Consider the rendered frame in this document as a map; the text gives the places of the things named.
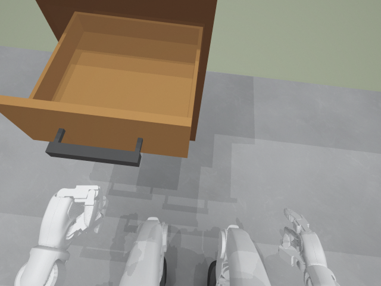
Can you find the cabinet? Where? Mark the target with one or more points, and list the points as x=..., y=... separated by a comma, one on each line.
x=188, y=12

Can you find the robot left forearm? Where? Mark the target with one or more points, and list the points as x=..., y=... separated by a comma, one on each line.
x=46, y=267

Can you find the robot left hand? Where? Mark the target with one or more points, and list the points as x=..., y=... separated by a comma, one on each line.
x=84, y=204

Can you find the right robot shin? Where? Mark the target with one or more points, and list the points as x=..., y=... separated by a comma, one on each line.
x=222, y=269

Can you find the robot right hand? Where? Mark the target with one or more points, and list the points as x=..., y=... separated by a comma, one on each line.
x=306, y=250

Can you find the robot left thigh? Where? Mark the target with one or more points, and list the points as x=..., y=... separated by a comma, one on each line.
x=143, y=264

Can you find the drawer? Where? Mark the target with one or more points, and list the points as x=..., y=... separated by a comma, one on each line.
x=111, y=80

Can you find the handle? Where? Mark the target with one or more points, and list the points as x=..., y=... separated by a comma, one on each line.
x=96, y=154

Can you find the robot right forearm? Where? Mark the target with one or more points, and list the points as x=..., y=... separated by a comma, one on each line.
x=317, y=275

